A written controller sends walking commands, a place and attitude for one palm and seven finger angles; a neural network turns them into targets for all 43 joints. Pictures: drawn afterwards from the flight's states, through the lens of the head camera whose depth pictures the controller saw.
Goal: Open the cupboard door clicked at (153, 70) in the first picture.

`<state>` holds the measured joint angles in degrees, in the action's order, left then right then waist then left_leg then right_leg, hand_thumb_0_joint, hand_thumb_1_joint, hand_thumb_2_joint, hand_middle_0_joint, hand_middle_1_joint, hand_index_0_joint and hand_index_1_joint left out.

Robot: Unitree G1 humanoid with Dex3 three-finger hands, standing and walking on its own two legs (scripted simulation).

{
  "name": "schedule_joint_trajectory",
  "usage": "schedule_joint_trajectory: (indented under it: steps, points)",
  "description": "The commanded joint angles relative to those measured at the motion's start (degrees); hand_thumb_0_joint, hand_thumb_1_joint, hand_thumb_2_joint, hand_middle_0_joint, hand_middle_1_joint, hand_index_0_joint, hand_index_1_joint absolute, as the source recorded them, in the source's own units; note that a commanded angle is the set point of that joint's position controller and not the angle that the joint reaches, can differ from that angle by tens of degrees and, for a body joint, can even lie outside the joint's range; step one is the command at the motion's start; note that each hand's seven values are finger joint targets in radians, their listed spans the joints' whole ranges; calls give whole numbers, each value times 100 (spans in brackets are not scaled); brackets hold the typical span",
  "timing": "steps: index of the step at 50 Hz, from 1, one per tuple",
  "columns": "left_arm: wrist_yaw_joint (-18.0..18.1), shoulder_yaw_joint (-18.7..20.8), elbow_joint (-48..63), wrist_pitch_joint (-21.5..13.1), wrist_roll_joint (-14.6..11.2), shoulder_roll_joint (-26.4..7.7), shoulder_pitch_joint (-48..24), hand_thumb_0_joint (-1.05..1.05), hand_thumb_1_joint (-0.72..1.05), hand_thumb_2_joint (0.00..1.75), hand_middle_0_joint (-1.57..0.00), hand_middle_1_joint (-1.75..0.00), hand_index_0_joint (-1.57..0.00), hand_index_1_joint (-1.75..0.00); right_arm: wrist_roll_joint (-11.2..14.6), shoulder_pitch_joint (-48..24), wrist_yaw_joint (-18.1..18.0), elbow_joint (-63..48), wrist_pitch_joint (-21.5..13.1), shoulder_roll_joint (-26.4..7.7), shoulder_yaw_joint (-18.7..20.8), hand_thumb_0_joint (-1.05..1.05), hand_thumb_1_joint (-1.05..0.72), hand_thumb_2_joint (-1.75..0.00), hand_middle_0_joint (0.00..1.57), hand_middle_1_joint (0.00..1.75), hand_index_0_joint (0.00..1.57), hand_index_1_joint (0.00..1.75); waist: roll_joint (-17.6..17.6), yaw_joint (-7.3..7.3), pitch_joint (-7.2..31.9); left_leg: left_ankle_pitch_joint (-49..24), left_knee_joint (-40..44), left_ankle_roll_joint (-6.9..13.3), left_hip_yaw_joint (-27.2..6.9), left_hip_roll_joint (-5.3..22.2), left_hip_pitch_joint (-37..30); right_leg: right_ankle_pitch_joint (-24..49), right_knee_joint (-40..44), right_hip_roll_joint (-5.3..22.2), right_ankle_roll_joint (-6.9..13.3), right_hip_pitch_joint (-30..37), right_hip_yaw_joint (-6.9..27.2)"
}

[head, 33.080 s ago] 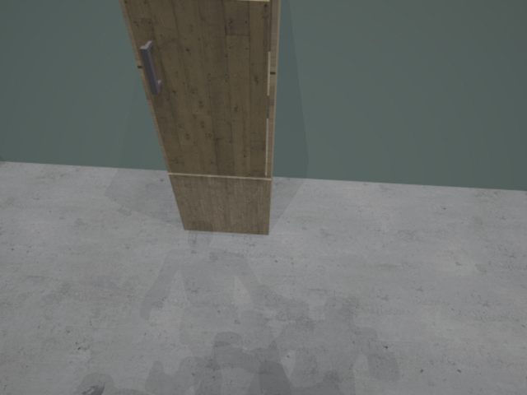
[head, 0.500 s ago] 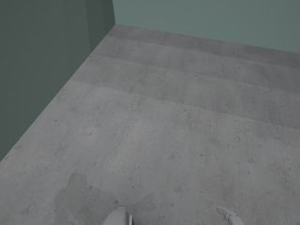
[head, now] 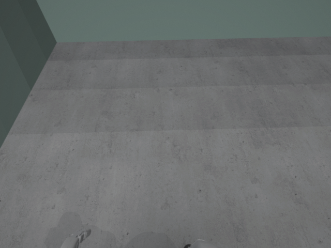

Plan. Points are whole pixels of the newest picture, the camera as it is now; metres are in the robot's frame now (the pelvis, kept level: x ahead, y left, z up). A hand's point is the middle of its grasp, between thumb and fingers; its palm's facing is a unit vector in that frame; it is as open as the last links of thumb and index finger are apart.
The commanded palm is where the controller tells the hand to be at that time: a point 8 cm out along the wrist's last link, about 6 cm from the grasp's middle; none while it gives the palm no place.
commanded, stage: turn to face it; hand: left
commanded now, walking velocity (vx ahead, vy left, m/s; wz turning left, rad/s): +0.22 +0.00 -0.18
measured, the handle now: out of the picture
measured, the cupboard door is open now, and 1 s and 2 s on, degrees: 44 44 44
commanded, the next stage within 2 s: none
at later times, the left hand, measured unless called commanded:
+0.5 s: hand (101, 217) +0.23 +0.20 -0.18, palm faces +0.18 -0.97 -0.19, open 7.3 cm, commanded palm none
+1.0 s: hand (118, 215) +0.22 +0.14 -0.14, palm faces +0.47 -0.84 -0.27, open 7.4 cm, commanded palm none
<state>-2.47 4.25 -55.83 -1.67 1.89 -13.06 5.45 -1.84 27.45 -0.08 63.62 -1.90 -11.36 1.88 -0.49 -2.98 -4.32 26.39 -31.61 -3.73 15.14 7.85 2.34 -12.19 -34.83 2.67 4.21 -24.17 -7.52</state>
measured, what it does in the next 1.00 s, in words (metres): walks ahead, turning left: left foot, then right foot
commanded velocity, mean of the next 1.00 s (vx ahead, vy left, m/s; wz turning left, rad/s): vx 0.00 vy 0.00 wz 0.59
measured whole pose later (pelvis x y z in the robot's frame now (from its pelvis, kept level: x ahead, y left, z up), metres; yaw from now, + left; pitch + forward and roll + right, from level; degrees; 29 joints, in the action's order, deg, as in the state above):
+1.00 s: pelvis +0.26 -0.06 +0.02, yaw +30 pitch +1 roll +3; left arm 1.1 2.4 -51.3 0.4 1.6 -11.3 12.6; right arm -1.0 7.3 1.9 52.6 4.4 -14.8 4.8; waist 1.0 -1.1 -5.5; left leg 25.4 -54.5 -3.3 3.5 0.8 28.0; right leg -21.1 -31.4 6.9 -0.1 -11.0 -9.1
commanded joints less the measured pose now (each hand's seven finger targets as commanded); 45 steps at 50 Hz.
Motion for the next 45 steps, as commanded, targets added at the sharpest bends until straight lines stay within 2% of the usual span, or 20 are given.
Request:
schedule_joint_trajectory:
  steps: [1, 3, 5, 7, 14, 17, 18, 19, 20, 22, 24, 26, 34, 37, 38, 39, 40, 41, 43, 45]
  points:
    - [268, 313, -450, -135, -172, -1313, 2474, 0, 90, 90, -20, -30, -20, -30, 178, -906, -75, -837, -173, -576, 121, 0, -90, -90, 20, 30, 20, 30, 1338, 1217, 1556, 770, -4538, 164, -1091, -251, 3832, 1839, 1472, 2317, 1336, 4123, 3674]
    - [343, 92, -223, -138, -159, -730, 1542, 0, 90, 90, -20, -30, -20, -30, 136, -1094, -93, -754, -129, -323, 92, 0, -90, -90, 20, 30, 20, 30, 585, 703, 753, -97, -4168, 151, -1441, 111, 3635, 2889, 1441, 1849, 978, 2770, 2118]
    - [358, -46, -115, -223, -121, -408, 1003, 0, 90, 90, -20, -30, -20, -30, 102, -551, -75, -453, 43, -28, 26, 0, -90, -90, 20, 30, 20, 30, 625, 228, 572, -347, -3261, 108, -1360, 129, 2838, 3303, 1642, 1563, 631, 1768, 993]
    - [337, -113, -124, -274, -120, -292, 829, 0, 90, 90, -20, -30, -20, -30, 116, -266, -45, -266, 136, 162, -14, 0, -90, -90, 20, 30, 20, 30, 647, 39, 457, -725, -2590, 95, -1152, -66, 2401, 3548, 1734, 1300, 444, 1422, 356]
    - [386, -49, -136, -175, -106, -373, 792, 0, 90, 90, -20, -30, -20, -30, 107, -1049, 38, -563, 202, 50, 33, 0, -90, -90, 20, 30, 20, 30, 807, 115, 68, -1256, -1168, 255, -775, -347, 2403, 3904, 1294, 1449, 194, 1866, -166]
    - [418, 33, -4, -94, -123, -602, 714, 0, 90, 90, -20, -30, -20, -30, 30, -513, 59, -581, 216, -325, 125, 0, -90, -90, 20, 30, 20, 30, 320, -233, 441, -2139, -258, 458, -864, -567, 1357, 3633, -211, 1413, -103, 1847, -427]
    - [412, 45, 118, -33, -170, -553, 838, 0, 90, 90, -20, -30, -20, -30, -34, -123, 40, -604, 194, -706, 210, 0, -90, -90, 20, 30, 20, 30, -623, -340, 855, -3950, 97, 856, -1742, -31, 593, 2185, -1407, 959, -408, 1206, -604]
    - [394, -2, 300, 11, -274, -257, 1051, 0, 90, 90, -20, -30, -20, -30, -54, 66, -9, -688, 170, -1278, 323, 0, -90, -90, 20, 30, 20, 30, -2172, -307, 1202, -6123, 586, 1808, -3927, 1486, -121, -2255, -3108, 59, -727, -106, -444]
    - [424, -35, 476, 87, -167, -388, 703, 0, 90, 90, -20, -30, -20, -30, 29, 23, -77, -685, 228, -1449, 330, 0, -90, -90, 20, 30, 20, 30, -1355, -342, 1345, -4610, 1021, 2035, -4485, 1769, 264, -2776, -3944, -60, -634, -188, 519]
    - [398, 5, 566, 117, -119, -329, 275, 0, 90, 90, -20, -30, -20, -30, 17, -717, -133, -973, 201, -1222, 336, 0, -90, -90, 20, 30, 20, 30, -1013, -92, 885, -2346, 1429, 1744, -4298, 1415, 1130, -1853, -4331, 186, -683, -824, 946]
    - [331, 47, 475, 154, -84, -280, 463, 0, 90, 90, -20, -30, -20, -30, 15, -1226, -145, -1143, 120, -1022, 280, 0, -90, -90, 20, 30, 20, 30, -672, 180, 744, -2342, 1393, 1424, -3400, 933, 1404, -1337, -3740, 260, -747, -722, 891]
    - [309, 43, 451, 211, -90, -185, 583, 0, 90, 90, -20, -30, -20, -30, 16, -1352, -127, -1214, 106, -1102, 309, 0, -90, -90, 20, 30, 20, 30, -505, 226, 934, -2599, 1298, 1308, -2954, 690, 1333, -1245, -3002, 185, -786, -437, 771]
    - [331, 49, 764, 247, -87, -202, 471, 0, 90, 90, -20, -30, -20, -30, -1, -1554, -22, -1429, 305, -1301, 530, 0, -90, -90, 20, 30, 20, 30, -980, 139, 975, -1790, 1169, 1240, -3294, 388, 1480, -1296, -1025, -211, -784, 232, 514]
    - [362, 104, 704, 180, -98, -391, 970, 0, 90, 90, -20, -30, -20, -30, 52, -1887, 8, -1577, 368, -1237, 569, 0, -90, -90, 20, 30, 20, 30, -835, 409, 951, -1595, 743, 946, -3206, 36, 2118, -427, 547, -254, -723, 1409, 421]
    - [401, 170, 699, 137, -58, -707, 1176, 0, 90, 90, -20, -30, -20, -30, 96, -1917, 35, -1666, 384, -1001, 538, 0, -90, -90, 20, 30, 20, 30, -142, 520, 984, -1031, 137, 660, -2880, -360, 2788, -638, 1385, 380, -516, 2093, 1050]
    - [445, 276, 743, 98, 29, -1245, 1250, 0, 90, 90, -20, -30, -20, -30, 124, -1955, 66, -1796, 378, -606, 473, 0, -90, -90, 20, 30, 20, 30, 1529, 603, 875, 167, -1304, 179, -1785, -1166, 3791, -707, 2044, 1985, 95, 2392, 2751]
    - [448, 198, 847, 124, -7, -1356, 996, 0, 90, 90, -20, -30, -20, -30, 59, -2132, 97, -1877, 361, -751, 477, 0, -90, -90, 20, 30, 20, 30, 1419, 579, 633, 786, -2741, 175, -1684, -1048, 3604, 97, 2086, 2675, 515, 1588, 2879]
    - [494, 202, 852, 93, -24, -1103, 813, 0, 90, 90, -20, -30, -20, -30, 59, -2167, 72, -1840, 420, -718, 501, 0, -90, -90, 20, 30, 20, 30, 1349, 425, 605, 645, -3501, 175, -1821, -880, 3595, 887, 1847, 2468, 556, 1426, 2685]
    - [474, 65, 874, 72, -46, -757, 478, 0, 90, 90, -20, -30, -20, -30, 72, -2059, 122, -1647, 464, -676, 428, 0, -90, -90, 20, 30, 20, 30, 1237, 197, 421, 40, -3853, 54, -1648, -612, 3567, 2466, 1265, 1740, 347, 1617, 1303]
    - [459, 68, 853, 53, -36, -770, 669, 0, 90, 90, -20, -30, -20, -30, 105, -2183, 164, -1642, 471, -561, 350, 0, -90, -90, 20, 30, 20, 30, 1287, 285, 489, -40, -3118, -2, -1330, -626, 3301, 3294, 1040, 1566, 156, 1923, 676]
